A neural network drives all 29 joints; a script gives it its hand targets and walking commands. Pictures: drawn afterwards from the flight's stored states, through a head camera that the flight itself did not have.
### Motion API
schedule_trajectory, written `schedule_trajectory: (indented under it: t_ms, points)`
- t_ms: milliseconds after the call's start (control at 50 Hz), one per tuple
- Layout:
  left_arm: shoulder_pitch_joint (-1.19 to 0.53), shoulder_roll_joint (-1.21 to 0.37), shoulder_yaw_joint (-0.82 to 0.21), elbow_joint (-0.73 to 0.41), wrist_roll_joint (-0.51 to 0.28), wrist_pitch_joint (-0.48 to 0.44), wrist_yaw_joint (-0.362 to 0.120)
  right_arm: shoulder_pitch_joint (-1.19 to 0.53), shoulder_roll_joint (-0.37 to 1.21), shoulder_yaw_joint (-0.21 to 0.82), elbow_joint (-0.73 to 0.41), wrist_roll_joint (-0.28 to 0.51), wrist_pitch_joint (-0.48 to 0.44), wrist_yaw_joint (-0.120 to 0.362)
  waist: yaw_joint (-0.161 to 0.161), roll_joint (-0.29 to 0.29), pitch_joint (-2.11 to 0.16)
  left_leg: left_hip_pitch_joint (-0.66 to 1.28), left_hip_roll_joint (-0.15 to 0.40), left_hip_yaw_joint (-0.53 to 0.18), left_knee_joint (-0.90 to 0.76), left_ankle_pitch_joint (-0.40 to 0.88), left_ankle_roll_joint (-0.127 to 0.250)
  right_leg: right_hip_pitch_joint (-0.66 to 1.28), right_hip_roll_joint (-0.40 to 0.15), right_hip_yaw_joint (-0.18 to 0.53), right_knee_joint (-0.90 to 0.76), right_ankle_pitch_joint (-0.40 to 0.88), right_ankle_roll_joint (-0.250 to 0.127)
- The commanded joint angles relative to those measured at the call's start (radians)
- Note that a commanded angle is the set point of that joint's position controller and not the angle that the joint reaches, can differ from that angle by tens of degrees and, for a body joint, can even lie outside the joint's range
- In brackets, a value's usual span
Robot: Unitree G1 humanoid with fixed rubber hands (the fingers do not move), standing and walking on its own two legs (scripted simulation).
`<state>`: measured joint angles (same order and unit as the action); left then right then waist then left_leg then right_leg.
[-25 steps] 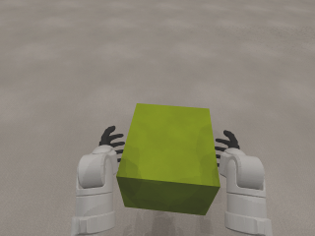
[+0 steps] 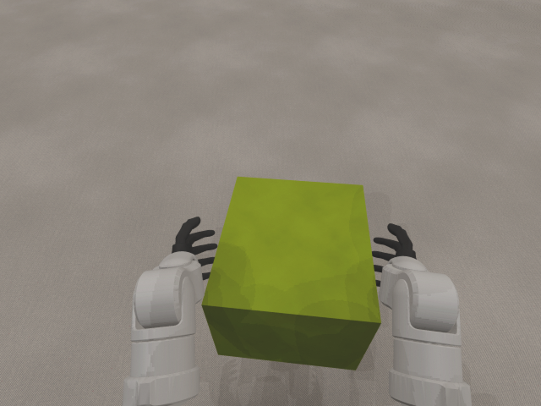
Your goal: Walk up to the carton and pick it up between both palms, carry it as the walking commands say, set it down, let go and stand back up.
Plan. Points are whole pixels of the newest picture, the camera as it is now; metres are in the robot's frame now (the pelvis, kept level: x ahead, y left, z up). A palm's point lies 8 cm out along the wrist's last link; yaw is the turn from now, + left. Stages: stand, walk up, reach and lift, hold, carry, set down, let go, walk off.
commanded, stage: carry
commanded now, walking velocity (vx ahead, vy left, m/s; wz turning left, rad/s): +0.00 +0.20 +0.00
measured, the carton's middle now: (292, 267) +0.35 -0.01 -0.04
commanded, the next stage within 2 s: none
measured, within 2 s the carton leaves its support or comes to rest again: neither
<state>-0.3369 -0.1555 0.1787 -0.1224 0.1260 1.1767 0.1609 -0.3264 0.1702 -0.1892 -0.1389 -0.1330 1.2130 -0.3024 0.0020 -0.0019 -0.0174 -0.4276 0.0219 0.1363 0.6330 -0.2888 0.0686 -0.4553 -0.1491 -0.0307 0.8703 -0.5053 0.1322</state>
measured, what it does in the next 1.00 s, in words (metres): steps on the spot: right foot, then left foot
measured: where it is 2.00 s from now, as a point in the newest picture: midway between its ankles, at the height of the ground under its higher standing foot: outside the picture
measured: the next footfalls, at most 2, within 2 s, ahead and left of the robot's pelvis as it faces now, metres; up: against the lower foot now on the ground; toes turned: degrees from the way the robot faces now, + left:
right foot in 0.70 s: -0.06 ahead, -0.14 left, +0.00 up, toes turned -6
left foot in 1.00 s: +0.00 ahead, +0.18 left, +0.00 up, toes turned +7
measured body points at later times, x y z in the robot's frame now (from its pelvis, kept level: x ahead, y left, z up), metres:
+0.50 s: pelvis -0.05 +0.03 +0.00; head -0.05 +0.07 +0.45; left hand +0.26 +0.19 +0.07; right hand +0.25 -0.12 +0.08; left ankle +0.02 +0.07 -0.73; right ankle -0.08 -0.14 -0.66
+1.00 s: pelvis -0.06 +0.06 +0.00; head -0.03 +0.05 +0.44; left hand +0.26 +0.21 +0.06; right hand +0.24 -0.10 +0.05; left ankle -0.04 +0.17 -0.72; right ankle -0.10 -0.14 -0.73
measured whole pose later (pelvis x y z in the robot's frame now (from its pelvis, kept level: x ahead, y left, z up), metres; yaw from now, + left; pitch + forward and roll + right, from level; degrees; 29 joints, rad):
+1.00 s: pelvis -0.06 +0.06 +0.00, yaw +1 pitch +6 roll +2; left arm -0.35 -0.18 0.18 -0.14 0.13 1.18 0.18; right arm -0.31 0.16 -0.19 -0.17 -0.13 1.22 -0.30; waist 0.00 0.00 -0.05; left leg -0.44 0.01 0.12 0.63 -0.24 0.03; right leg -0.36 -0.22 -0.03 0.63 -0.36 0.13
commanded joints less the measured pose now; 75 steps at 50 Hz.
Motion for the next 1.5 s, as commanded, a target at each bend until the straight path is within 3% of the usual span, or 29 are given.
schedule_trajectory:
  t_ms: [0,60,300,420,580,620,640,660,680,700,720,780,840,900,940,960,980,1000,1020,1080,1160,1280,1360,1380,1400,1420,1440,1460,1480]
  points:
    - [-0.607,-1.055,-0.811,-0.227,-0.482,-0.014,-0.328,-0.573,1.014,0.706,-0.129,0.499,-0.033,0.506,-0.013,0.189,-0.487,0.533,0.262,-0.210,-0.102,0.918,0.031,-0.192,0.053,-0.042,0.295,-0.063,-0.044]
    - [-0.534,-1.051,-0.787,-0.174,-0.458,0.003,-0.318,-0.548,0.992,0.685,-0.112,0.481,-0.019,0.511,-0.014,0.174,-0.472,0.492,0.243,-0.195,-0.149,0.691,0.081,-0.196,0.072,-0.063,0.266,-0.005,-0.045]
    - [-0.528,-1.036,-0.783,-0.049,-0.459,0.032,-0.323,-0.493,0.955,0.641,-0.001,0.450,-0.006,0.532,-0.009,0.177,-0.349,0.315,0.236,-0.214,-0.341,-0.020,-0.005,-0.154,0.088,-0.066,0.194,0.058,-0.060]
    - [-0.564,-1.035,-0.776,-0.047,-0.459,0.037,-0.323,-0.519,0.960,0.639,0.004,0.451,-0.006,0.534,-0.007,0.202,-0.362,0.317,0.225,-0.212,-0.355,-0.041,-0.038,-0.101,0.098,-0.069,0.138,0.045,-0.072]
    - [-0.569,-1.037,-0.759,-0.029,-0.455,0.039,-0.342,-0.578,0.966,0.674,-0.013,0.450,-0.005,0.526,0.006,0.209,-0.370,0.249,0.219,-0.181,-0.292,0.050,0.054,0.060,0.106,-0.119,-0.161,0.023,-0.102]
    - [-0.553,-1.042,-0.744,0.008,-0.452,0.047,-0.350,-0.559,0.956,0.677,0.007,0.442,-0.001,0.521,0.019,0.181,-0.343,0.162,0.164,-0.115,-0.236,0.040,-0.004,0.191,0.108,-0.110,-0.362,0.149,-0.134]
    - [-0.547,-1.041,-0.741,0.014,-0.455,0.044,-0.356,-0.555,0.966,0.686,0.015,0.438,-0.004,0.518,0.029,0.111,-0.353,0.055,0.123,-0.087,-0.161,0.044,-0.041,0.309,0.031,0.004,-0.421,0.183,-0.173]
    - [-0.526,-1.031,-0.726,0.042,-0.444,0.044,-0.358,-0.556,0.970,0.685,0.014,0.440,-0.006,0.518,0.023,-0.104,-0.343,-0.085,0.048,-0.058,0.017,-0.019,-0.071,0.369,-0.177,0.293,-0.456,0.337,-0.228]
    - [-0.515,-1.030,-0.725,0.030,-0.433,0.033,-0.358,-0.609,0.977,0.713,-0.027,0.458,-0.012,0.520,0.026,-0.266,-0.312,-0.196,-0.005,-0.131,0.271,-0.192,-0.097,0.319,-0.348,0.543,-0.538,0.372,-0.315]
    - [-0.498,-1.012,-0.709,0.042,-0.413,0.035,-0.361,-0.591,0.996,0.717,0.014,0.458,-0.017,0.520,0.022,-0.172,-0.236,-0.264,-0.027,-0.212,0.417,-0.195,-0.079,0.280,-0.365,0.525,-0.562,0.414,-0.322]
    - [-0.518,-1.014,-0.720,0.011,-0.413,0.028,-0.366,-0.629,1.001,0.735,-0.024,0.462,-0.023,0.514,0.026,-0.147,-0.220,-0.245,-0.003,-0.268,0.478,-0.137,-0.080,0.245,-0.345,0.429,-0.541,0.443,-0.307]
    - [-0.547,-1.003,-0.712,-0.029,-0.435,0.016,-0.372,-0.681,1.006,0.765,-0.064,0.492,-0.026,0.502,0.009,-0.199,-0.275,-0.232,-0.012,-0.151,0.340,-0.090,-0.094,0.380,-0.191,0.164,-0.396,0.860,-0.220]
    - [-0.478,-0.988,-0.660,-0.028,-0.418,0.014,-0.374,-0.695,1.011,0.795,-0.115,0.498,-0.021,0.480,0.018,-0.331,-0.333,-0.212,-0.028,-0.103,0.258,-0.141,-0.095,0.474,-0.208,0.188,-0.362,1.100,-0.216]
    - [-0.472,-0.989,-0.679,-0.056,-0.427,0.010,-0.370,-0.659,1.014,0.790,-0.114,0.493,-0.017,0.472,0.017,-0.359,-0.356,-0.143,-0.022,-0.077,0.077,-0.104,-0.090,0.488,-0.177,0.130,-0.313,1.170,-0.177]
    - [-0.448,-0.984,-0.695,-0.088,-0.427,0.007,-0.360,-0.592,1.009,0.783,-0.105,0.493,-0.014,0.473,0.005,-0.329,-0.424,0.009,-0.020,-0.063,-0.182,0.037,-0.089,0.495,-0.145,0.081,-0.240,1.166,-0.129]
    - [-0.465,-0.997,-0.713,-0.105,-0.435,0.005,-0.357,-0.596,1.017,0.777,-0.116,0.493,-0.015,0.474,-0.013,-0.257,-0.469,0.172,0.012,-0.075,-0.322,0.202,-0.088,0.431,-0.100,0.031,-0.153,1.051,-0.081]
    - [-0.445,-0.988,-0.719,-0.127,-0.437,-0.002,-0.354,-0.587,1.002,0.769,-0.128,0.492,-0.020,0.477,-0.019,-0.111,-0.528,0.399,0.088,-0.126,-0.228,0.480,-0.074,0.233,-0.060,0.009,-0.054,0.768,-0.058]
    - [-0.490,-1.005,-0.747,-0.167,-0.456,-0.002,-0.351,-0.592,1.006,0.752,-0.137,0.495,-0.025,0.484,-0.022,0.170,-0.561,0.585,0.272,-0.288,-0.139,0.985,-0.032,-0.017,0.017,-0.049,0.072,0.074,-0.039]
    - [-0.478,-1.014,-0.754,-0.146,-0.454,0.002,-0.344,-0.582,0.995,0.738,-0.141,0.499,-0.027,0.487,-0.012,0.307,-0.548,0.660,0.339,-0.340,-0.070,1.327,-0.024,-0.153,0.068,-0.062,0.173,-0.182,-0.046]
    - [-0.536,-1.048,-0.798,-0.200,-0.470,-0.005,-0.332,-0.543,1.016,0.728,-0.132,0.494,-0.029,0.498,-0.015,0.214,-0.501,0.556,0.270,-0.225,-0.098,0.918,0.070,-0.182,0.063,-0.053,0.233,-0.109,-0.048]
    - [-0.520,-1.036,-0.783,-0.166,-0.457,0.011,-0.325,-0.515,1.003,0.699,-0.105,0.473,-0.016,0.507,-0.015,0.178,-0.471,0.436,0.245,-0.216,-0.176,0.566,0.104,-0.139,0.093,-0.068,0.192,-0.031,-0.058]
    - [-0.480,-1.015,-0.762,-0.111,-0.454,0.023,-0.334,-0.479,0.984,0.694,-0.057,0.453,-0.012,0.511,-0.009,0.180,-0.397,0.285,0.238,-0.198,-0.258,0.144,0.111,-0.046,0.096,-0.098,0.030,0.013,-0.087]
    - [-0.476,-1.023,-0.751,-0.048,-0.455,0.034,-0.351,-0.490,0.970,0.690,-0.029,0.439,-0.010,0.507,0.018,0.192,-0.391,0.205,0.181,-0.132,-0.182,0.119,0.049,0.158,0.115,-0.115,-0.318,0.169,-0.118]
    - [-0.474,-1.025,-0.744,-0.033,-0.459,0.032,-0.356,-0.491,0.963,0.691,-0.018,0.433,-0.011,0.504,0.021,0.121,-0.390,0.129,0.150,-0.119,-0.116,0.175,0.019,0.251,0.061,-0.037,-0.391,0.236,-0.138]
    - [-0.477,-1.020,-0.743,-0.033,-0.460,0.029,-0.358,-0.503,0.963,0.701,-0.039,0.439,-0.016,0.506,0.026,0.015,-0.371,-0.004,0.087,-0.083,-0.012,0.159,-0.024,0.336,-0.075,0.151,-0.428,0.340,-0.179]
    - [-0.445,-1.017,-0.729,-0.014,-0.449,0.027,-0.360,-0.538,0.966,0.707,-0.061,0.444,-0.018,0.505,0.021,-0.197,-0.379,-0.144,0.017,-0.073,0.162,-0.097,-0.065,0.391,-0.282,0.430,-0.481,0.525,-0.252]
    - [-0.475,-1.010,-0.729,-0.046,-0.446,0.021,-0.360,-0.537,0.987,0.727,-0.047,0.452,-0.017,0.509,0.016,-0.238,-0.323,-0.217,-0.017,-0.145,0.334,-0.226,-0.073,0.334,-0.356,0.525,-0.520,0.538,-0.299]
    - [-0.469,-1.010,-0.726,-0.035,-0.434,0.023,-0.366,-0.563,0.990,0.741,-0.061,0.452,-0.024,0.505,0.019,-0.162,-0.266,-0.211,0.004,-0.253,0.433,-0.177,-0.065,0.288,-0.347,0.439,-0.517,0.556,-0.303]
    - [-0.515,-1.009,-0.740,-0.057,-0.448,0.020,-0.369,-0.573,0.997,0.746,-0.058,0.458,-0.025,0.503,0.019,-0.117,-0.291,-0.235,0.020,-0.262,0.437,-0.143,-0.066,0.322,-0.333,0.388,-0.491,0.600,-0.303]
